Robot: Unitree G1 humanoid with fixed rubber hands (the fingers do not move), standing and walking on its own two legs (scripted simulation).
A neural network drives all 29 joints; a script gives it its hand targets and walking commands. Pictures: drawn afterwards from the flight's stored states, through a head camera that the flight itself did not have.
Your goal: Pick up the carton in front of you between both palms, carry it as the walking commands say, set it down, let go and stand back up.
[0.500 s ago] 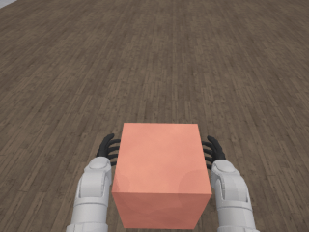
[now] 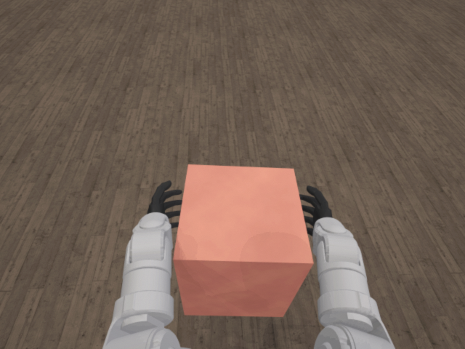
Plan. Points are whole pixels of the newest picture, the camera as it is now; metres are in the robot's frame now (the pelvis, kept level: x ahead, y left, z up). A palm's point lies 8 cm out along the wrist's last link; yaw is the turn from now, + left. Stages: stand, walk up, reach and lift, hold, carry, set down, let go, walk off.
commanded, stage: set down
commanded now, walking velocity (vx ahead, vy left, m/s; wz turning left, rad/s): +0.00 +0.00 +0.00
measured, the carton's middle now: (237, 243) +0.32 +0.01 -0.06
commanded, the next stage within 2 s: none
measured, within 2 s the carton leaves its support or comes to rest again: neither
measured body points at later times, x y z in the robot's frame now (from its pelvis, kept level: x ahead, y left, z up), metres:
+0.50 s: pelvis -0.03 +0.01 -0.11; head +0.20 +0.03 +0.28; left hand +0.38 +0.14 -0.20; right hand +0.39 -0.16 -0.19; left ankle +0.08 +0.12 -0.73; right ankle +0.00 -0.13 -0.73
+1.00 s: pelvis -0.05 +0.00 -0.23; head +0.23 +0.00 +0.12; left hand +0.42 +0.15 -0.34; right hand +0.43 -0.15 -0.34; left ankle +0.08 +0.12 -0.73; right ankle +0.00 -0.13 -0.73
